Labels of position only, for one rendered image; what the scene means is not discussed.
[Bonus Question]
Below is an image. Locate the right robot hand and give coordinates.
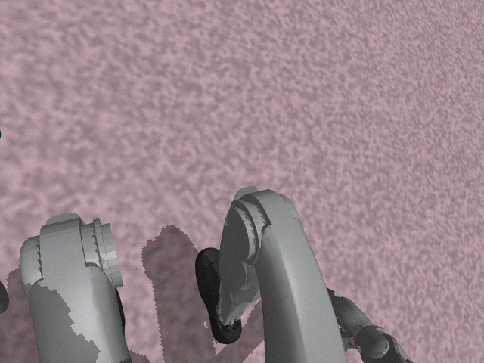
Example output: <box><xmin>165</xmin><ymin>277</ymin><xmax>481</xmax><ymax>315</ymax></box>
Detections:
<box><xmin>327</xmin><ymin>288</ymin><xmax>373</xmax><ymax>352</ymax></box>

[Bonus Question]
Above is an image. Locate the right robot arm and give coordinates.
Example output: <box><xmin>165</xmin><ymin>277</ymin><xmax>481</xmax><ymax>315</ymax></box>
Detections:
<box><xmin>354</xmin><ymin>325</ymin><xmax>414</xmax><ymax>363</ymax></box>

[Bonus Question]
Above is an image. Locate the right robot foot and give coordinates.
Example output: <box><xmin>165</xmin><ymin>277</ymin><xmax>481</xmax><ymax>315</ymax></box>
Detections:
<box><xmin>195</xmin><ymin>247</ymin><xmax>242</xmax><ymax>344</ymax></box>

